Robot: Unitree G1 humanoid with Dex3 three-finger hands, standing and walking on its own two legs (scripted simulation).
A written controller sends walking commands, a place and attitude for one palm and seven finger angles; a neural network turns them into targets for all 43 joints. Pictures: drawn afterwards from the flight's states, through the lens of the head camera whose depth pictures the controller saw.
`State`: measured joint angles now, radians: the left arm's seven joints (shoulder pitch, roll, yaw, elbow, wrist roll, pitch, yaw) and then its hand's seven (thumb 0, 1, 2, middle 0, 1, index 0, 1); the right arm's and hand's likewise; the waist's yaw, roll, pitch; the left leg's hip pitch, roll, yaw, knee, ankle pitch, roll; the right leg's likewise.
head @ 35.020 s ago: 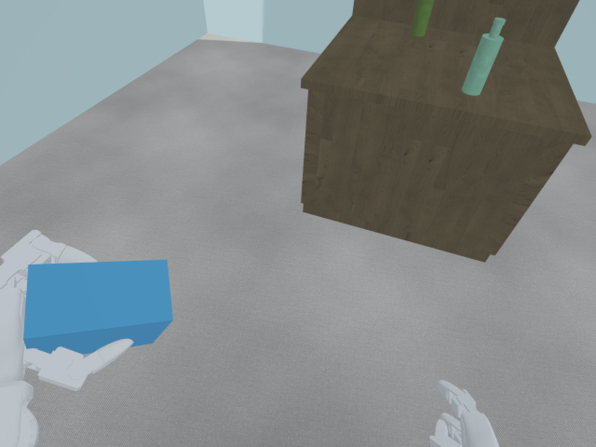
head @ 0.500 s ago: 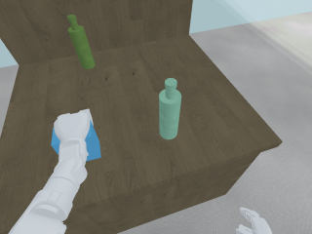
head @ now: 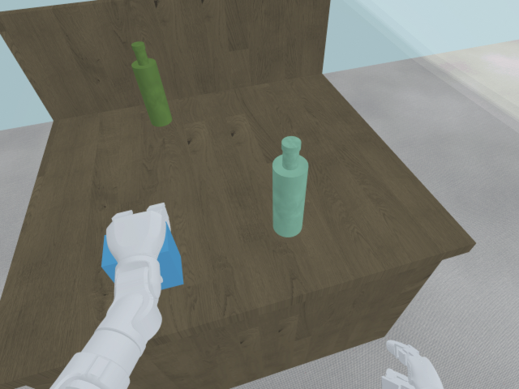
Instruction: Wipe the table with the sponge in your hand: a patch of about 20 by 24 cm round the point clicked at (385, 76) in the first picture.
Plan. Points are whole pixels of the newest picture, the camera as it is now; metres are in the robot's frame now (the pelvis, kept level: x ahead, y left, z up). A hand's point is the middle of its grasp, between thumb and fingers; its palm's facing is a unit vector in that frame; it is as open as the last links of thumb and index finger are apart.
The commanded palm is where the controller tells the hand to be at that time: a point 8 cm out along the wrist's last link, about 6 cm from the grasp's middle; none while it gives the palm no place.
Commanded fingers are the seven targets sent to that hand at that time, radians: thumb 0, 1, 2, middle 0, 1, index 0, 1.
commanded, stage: wipe back along the middle lane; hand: left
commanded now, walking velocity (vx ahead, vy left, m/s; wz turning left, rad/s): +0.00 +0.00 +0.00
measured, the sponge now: (149, 266) +0.32 +0.25 -0.03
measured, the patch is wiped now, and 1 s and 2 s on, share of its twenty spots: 0.60 0.75 0.80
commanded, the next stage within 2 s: slide across to the third lane in 0.46 s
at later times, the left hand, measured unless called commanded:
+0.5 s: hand (155, 271) +0.28 +0.21 +0.02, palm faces +0.00 -0.04 -1.00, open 10.5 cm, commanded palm +0.24 +0.19 +0.05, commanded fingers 0.00 0.10 1.30 -1.20 -1.60 -1.20 -1.60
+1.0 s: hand (171, 279) +0.27 +0.18 +0.02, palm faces -0.02 -0.05 -1.00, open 10.5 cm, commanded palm +0.25 +0.15 +0.07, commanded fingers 0.00 0.10 1.30 -1.20 -1.60 -1.20 -1.60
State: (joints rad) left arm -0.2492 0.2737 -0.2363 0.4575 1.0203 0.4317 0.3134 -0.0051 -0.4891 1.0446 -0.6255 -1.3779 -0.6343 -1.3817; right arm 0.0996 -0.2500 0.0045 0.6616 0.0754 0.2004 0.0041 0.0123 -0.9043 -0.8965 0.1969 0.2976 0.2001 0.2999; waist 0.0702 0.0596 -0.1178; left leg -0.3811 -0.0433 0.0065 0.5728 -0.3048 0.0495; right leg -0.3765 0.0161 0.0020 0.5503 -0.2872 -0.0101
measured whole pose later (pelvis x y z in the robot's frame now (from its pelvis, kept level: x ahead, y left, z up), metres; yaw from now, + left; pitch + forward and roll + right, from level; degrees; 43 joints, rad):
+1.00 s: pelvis -0.01 -0.02 +0.00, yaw +0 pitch +3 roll +0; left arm -0.08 0.24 -0.36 0.24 1.03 0.47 0.25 -0.01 -0.51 1.04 -0.66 -1.34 -0.67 -1.34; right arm 0.02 -0.25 0.00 0.65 0.07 0.17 0.02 0.01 -0.91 -0.90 0.19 0.30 0.20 0.30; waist 0.11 0.08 -0.09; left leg -0.30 -0.03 0.00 0.54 -0.29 0.02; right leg -0.31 0.03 0.00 0.56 -0.29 -0.04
